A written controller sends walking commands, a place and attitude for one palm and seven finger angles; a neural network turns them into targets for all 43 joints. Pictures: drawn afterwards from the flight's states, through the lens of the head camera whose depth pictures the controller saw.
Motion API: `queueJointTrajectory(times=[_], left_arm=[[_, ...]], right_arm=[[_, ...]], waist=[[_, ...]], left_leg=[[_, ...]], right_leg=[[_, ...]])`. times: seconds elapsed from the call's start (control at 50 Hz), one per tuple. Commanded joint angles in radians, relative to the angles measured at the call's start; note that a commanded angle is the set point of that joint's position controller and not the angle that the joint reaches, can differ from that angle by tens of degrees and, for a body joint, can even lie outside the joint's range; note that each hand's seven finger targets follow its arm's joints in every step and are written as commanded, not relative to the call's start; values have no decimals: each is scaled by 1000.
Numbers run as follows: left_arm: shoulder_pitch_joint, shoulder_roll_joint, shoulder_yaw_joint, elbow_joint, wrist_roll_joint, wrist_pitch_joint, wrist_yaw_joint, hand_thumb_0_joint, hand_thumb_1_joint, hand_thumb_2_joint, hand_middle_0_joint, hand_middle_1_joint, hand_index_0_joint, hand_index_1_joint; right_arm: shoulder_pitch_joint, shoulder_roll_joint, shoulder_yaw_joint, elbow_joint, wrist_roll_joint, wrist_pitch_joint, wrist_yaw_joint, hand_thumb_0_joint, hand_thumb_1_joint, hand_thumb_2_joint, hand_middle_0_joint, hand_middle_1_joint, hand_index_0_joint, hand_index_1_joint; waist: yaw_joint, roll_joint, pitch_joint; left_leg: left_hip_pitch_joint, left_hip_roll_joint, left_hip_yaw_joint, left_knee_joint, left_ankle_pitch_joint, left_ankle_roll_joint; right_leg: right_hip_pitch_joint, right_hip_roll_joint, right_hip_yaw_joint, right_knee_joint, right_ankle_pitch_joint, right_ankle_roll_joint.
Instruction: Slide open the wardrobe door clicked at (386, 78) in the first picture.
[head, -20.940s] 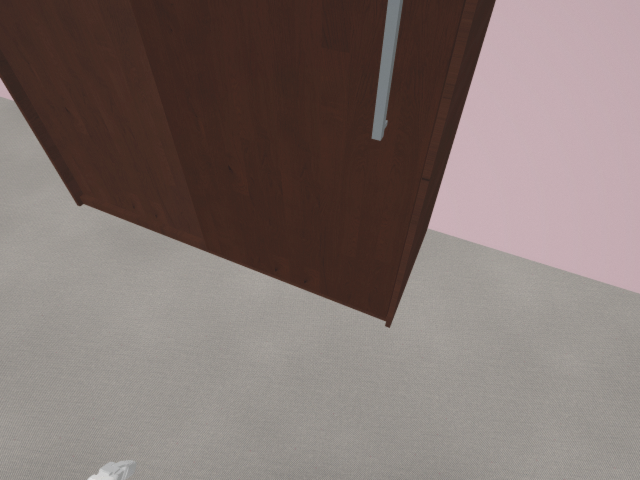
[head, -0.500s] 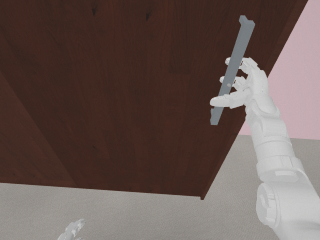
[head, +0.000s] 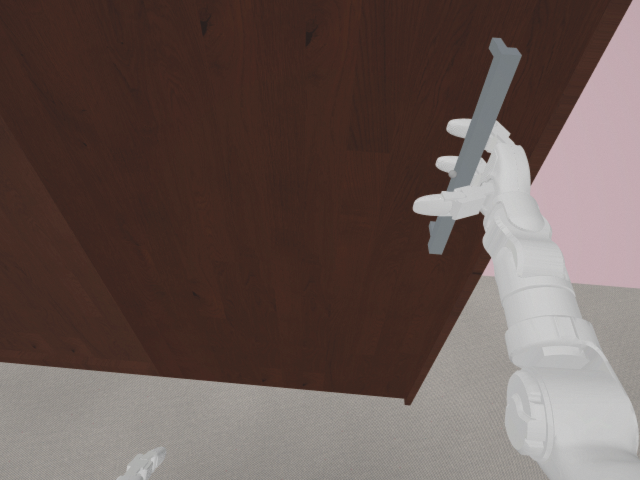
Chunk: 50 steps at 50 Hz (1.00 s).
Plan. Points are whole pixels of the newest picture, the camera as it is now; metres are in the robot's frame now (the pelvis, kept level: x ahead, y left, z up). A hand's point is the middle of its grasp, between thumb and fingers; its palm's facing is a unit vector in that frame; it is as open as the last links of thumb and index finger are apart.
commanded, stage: slide the fingers in behind the handle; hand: right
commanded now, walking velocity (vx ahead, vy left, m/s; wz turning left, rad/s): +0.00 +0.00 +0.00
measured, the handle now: (461, 163) +0.50 -0.13 +0.17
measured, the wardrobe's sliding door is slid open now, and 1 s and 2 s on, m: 0.00 0.00 0.00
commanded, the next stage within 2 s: grip the handle and tug to test in 0.32 s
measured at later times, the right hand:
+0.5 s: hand (457, 175) +0.44 -0.11 +0.19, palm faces +0.01 +1.00 +0.01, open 13.9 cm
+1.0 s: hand (456, 173) +0.44 -0.11 +0.19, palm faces +0.01 +1.00 +0.01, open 7.3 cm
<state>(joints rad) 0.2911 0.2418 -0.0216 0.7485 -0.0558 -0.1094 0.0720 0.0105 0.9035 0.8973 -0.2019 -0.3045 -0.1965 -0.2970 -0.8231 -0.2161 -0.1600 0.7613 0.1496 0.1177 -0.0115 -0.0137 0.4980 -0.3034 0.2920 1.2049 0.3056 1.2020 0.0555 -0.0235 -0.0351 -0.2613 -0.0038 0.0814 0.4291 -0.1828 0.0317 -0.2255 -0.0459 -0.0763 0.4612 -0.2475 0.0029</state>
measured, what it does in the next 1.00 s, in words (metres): stands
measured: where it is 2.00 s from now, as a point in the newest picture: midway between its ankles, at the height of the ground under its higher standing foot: outside the picture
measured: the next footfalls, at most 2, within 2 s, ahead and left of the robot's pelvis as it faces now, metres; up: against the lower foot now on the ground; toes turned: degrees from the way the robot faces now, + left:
none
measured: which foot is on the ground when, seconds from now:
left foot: down 0.00-1.00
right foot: down 0.00-1.00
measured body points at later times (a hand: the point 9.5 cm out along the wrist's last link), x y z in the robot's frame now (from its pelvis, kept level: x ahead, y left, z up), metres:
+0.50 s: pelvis +0.00 +0.00 +0.00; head -0.01 +0.00 +0.45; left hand +0.10 +0.25 -0.11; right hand +0.44 -0.17 +0.19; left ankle +0.03 +0.10 -0.74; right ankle +0.00 -0.12 -0.74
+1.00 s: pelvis +0.00 +0.00 +0.00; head -0.01 +0.00 +0.45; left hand +0.10 +0.24 -0.11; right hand +0.44 -0.16 +0.20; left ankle +0.03 +0.10 -0.74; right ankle +0.00 -0.12 -0.74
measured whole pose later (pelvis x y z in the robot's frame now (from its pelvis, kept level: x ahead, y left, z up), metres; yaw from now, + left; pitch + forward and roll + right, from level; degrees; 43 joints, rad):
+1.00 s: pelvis +0.00 +0.00 +0.00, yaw +0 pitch +1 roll +0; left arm 0.29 0.23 -0.03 0.75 -0.05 -0.12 0.06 0.01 0.90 0.90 -0.20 -0.30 -0.20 -0.30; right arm -0.84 -0.21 -0.14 0.77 0.15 0.11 -0.03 0.00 -0.46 -0.71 0.36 1.32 0.37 1.32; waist 0.05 -0.02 -0.04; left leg -0.27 0.00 0.08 0.43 -0.18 0.03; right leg -0.23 -0.04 -0.07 0.47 -0.25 0.00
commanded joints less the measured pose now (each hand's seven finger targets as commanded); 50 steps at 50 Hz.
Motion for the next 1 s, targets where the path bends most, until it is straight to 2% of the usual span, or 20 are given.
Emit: queueJointTrajectory(times=[0.0, 0.1, 0.2, 0.24, 0.28, 0.34, 0.4, 0.44, 0.48, 0.5, 0.54, 0.56, 0.6, 0.7, 0.74, 0.8, 0.84, 0.88, 0.94, 0.98], left_arm=[[-42, 124, 42, -115, 2, -47, 5, 0, 900, 900, -200, -300, -200, -300], [-39, 124, 42, -115, 1, -52, 1, 0, 900, 900, -200, -300, -200, -300], [-39, 125, 43, -116, -1, -55, -2, 0, 900, 900, -200, -300, -200, -300], [-39, 129, 45, -120, 2, -53, -1, 0, 900, 900, -200, -300, -200, -300], [-47, 122, 44, -122, -1, -55, -2, 0, 900, 900, -200, -300, -200, -300], [-46, 136, 43, -118, 2, -46, 3, 0, 900, 900, -200, -300, -200, -300], [-51, 123, 40, -126, -1, -45, 2, 0, 900, 900, -200, -300, -200, -300], [-54, 124, 43, -132, -2, -48, 2, 0, 900, 900, -200, -300, -200, -300], [-54, 120, 41, -125, -3, -51, 1, 0, 900, 900, -200, -300, -200, -300], [-47, 125, 43, -119, -1, -50, 2, 0, 900, 900, -200, -300, -200, -300], [-50, 131, 43, -118, 1, -46, 5, 0, 900, 900, -200, -300, -200, -300], [-53, 125, 39, -120, 0, -47, 4, 0, 900, 900, -200, -300, -200, -300], [-48, 126, 39, -113, 1, -47, 4, 0, 900, 900, -200, -300, -200, -300], [-49, 123, 40, -120, 2, -52, 0, 0, 900, 900, -200, -300, -200, -300], [-43, 129, 42, -121, 4, -51, -1, 0, 900, 900, -200, -300, -200, -300], [-50, 120, 40, -123, -1, -54, -3, 0, 900, 900, -200, -300, -200, -300], [-49, 126, 43, -124, 0, -52, -4, 0, 900, 900, -200, -300, -200, -300], [-48, 121, 41, -120, 0, -55, -4, 0, 900, 900, -200, -300, -200, -300], [-43, 131, 42, -115, 3, -54, -1, 0, 900, 900, -200, -300, -200, -300], [-45, 121, 40, -117, 0, -55, -2, 0, 900, 900, -200, -300, -200, -300]], right_arm=[[-559, -158, -15, -219, -1, -82, 3, 0, 500, -300, 300, 1200, 300, 1200], [-584, -124, 12, -215, 1, -92, 5, 0, 500, -300, 300, 1200, 300, 1200], [-551, -131, 4, -211, 6, -101, 10, 0, 500, -300, 300, 1200, 300, 1200], [-548, -153, -9, -235, 2, -106, 9, 0, 500, -300, 300, 1200, 300, 1200], [-537, -131, 4, -245, 7, -103, 12, 0, 500, -300, 300, 1200, 300, 1200], [-504, -201, -53, -208, 5, -87, 12, 0, 500, -300, 300, 1200, 300, 1200], [-529, -165, -18, -241, 1, -88, 16, 0, 500, -300, 300, 1200, 300, 1200], [-524, -150, -3, -269, -1, -93, 15, 0, 407, -340, 310, 1213, 310, 1213], [-544, -110, 25, -265, 6, -87, 15, 0, 313, -380, 320, 1227, 320, 1227], [-538, -140, -2, -246, 9, -80, 12, 0, 267, -400, 325, 1233, 325, 1233], [-533, -167, -24, -244, 8, -74, 8, 0, 173, -440, 335, 1247, 335, 1247], [-521, -142, -7, -226, 7, -69, 8, 0, 127, -460, 340, 1253, 340, 1253], [-565, -156, -14, -223, 3, -71, 3, 0, 33, -500, 350, 1267, 350, 1267], [-542, -128, 1, -220, 4, -88, 6, 0, -200, -600, 375, 1300, 375, 1300], [-538, -151, -14, -228, 3, -94, 7, 0, -293, -640, 385, 1313, 385, 1313], [-560, -111, 22, -239, 2, -94, 8, 0, -433, -700, 400, 1333, 400, 1333], [-538, -124, 12, -242, 0, -90, 4, 0, -527, -740, 410, 1347, 410, 1347], [-571, -97, 33, -247, 0, -88, 3, 0, -620, -780, 420, 1360, 420, 1360], [-554, -139, 2, -224, 1, -84, 2, 0, -760, -840, 435, 1380, 435, 1380], [-563, -102, 29, -236, 1, -86, 8, 0, -853, -880, 445, 1393, 445, 1393]], waist=[[9, 53, -279], [16, 44, -292], [4, 73, -295], [-3, 62, -318], [0, 44, -312], [-11, 82, -279], [-1, 54, -285], [-6, 34, -300], [7, 20, -291], [4, 56, -283], [-2, 62, -283], [-3, 62, -273], [10, 56, -264], [3, 60, -287], [-6, 60, -301], [8, 44, -284], [-5, 35, -299], [12, 37, -292], [3, 71, -288], [7, 42, -295]], left_leg=[[127, -12, -69, -51, 175, -7], [114, -14, -63, -45, 176, -5], [129, -16, -63, -41, 196, -5], [146, -15, -62, -38, 201, -3], [139, -14, -67, -40, 216, -4], [151, -12, -70, -49, 195, -7], [145, -11, -71, -50, 191, -6], [148, -15, -65, -45, 197, -2], [124, -16, -63, -46, 196, -2], [125, -18, -59, -48, 185, -3], [134, -17, -60, -50, 180, -4], [127, -15, -60, -49, 174, -4], [112, -14, -63, -53, 157, -5], [120, -16, -62, -43, 177, -3], [136, -16, -61, -40, 190, 0], [112, -17, -59, -41, 183, -3], [124, -20, -56, -39, 185, 1], [106, -19, -55, -41, 179, -2], [119, -19, -56, -45, 168, -3], [117, -18, -57, -39, 192, -1]], right_leg=[[51, 39, 49, -52, 153, -36], [65, 38, 54, -51, 155, -33], [58, 38, 55, -49, 170, -34], [66, 39, 57, -52, 182, -33], [69, 38, 50, -46, 189, -35], [37, 39, 50, -55, 167, -36], [46, 39, 48, -52, 164, -36], [67, 39, 52, -53, 183, -34], [76, 38, 55, -50, 180, -33], [64, 37, 58, -52, 171, -33], [61, 39, 58, -56, 170, -34], [55, 38, 59, -59, 166, -34], [53, 38, 58, -55, 150, -33], [61, 37, 57, -51, 167, -32], [65, 38, 59, -53, 183, -31], [69, 35, 59, -50, 175, -31], [76, 35, 63, -52, 188, -28], [81, 34, 64, -51, 180, -30], [65, 35, 64, -55, 169, -31], [74, 36, 61, -51, 186, -31]])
